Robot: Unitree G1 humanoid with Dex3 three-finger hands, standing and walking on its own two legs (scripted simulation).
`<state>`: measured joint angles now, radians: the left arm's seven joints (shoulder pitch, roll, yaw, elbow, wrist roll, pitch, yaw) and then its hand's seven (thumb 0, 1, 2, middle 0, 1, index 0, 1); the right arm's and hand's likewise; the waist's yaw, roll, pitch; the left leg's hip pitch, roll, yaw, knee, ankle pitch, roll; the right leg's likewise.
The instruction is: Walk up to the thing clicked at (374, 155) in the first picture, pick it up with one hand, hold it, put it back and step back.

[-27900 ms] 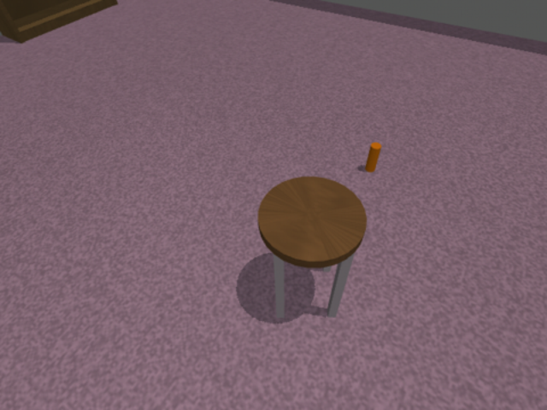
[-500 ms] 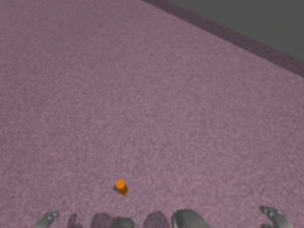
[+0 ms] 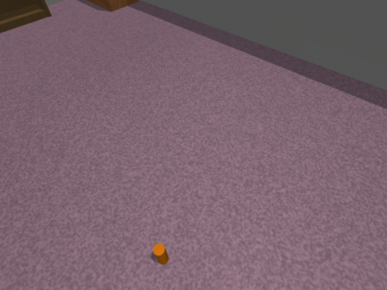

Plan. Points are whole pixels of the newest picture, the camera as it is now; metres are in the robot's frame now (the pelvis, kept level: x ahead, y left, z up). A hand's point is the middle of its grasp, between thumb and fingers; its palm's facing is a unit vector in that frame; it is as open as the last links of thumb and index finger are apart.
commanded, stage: walk up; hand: left
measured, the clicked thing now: (161, 254) +0.37 +0.19 -0.68
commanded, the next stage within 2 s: stand in 0.32 s
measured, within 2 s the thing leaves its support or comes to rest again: neither
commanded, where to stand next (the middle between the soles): +0.04 -0.01 m, yaw +1 degrees
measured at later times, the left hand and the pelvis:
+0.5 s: hand out of the picture +0.11 +0.26 -0.14, palm faces -0.03 -0.94 -0.34, open 7.3 cm; pelvis +0.00 +0.00 +0.02, yaw -1 degrees
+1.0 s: hand out of the picture +0.08 +0.27 -0.14, palm faces -0.03 -0.94 -0.34, open 7.3 cm; pelvis +0.00 +0.01 +0.02, yaw -1 degrees
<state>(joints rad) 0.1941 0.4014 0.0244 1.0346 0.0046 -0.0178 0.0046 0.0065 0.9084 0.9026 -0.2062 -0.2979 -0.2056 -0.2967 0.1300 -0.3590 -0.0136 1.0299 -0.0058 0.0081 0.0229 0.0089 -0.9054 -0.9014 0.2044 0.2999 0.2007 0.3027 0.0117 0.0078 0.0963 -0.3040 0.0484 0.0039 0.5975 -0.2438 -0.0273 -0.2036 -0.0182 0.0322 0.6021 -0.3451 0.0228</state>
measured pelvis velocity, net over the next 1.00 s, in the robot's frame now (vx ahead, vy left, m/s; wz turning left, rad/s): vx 0.00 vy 0.01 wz -0.01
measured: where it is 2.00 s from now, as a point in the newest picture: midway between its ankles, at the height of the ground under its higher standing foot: outside the picture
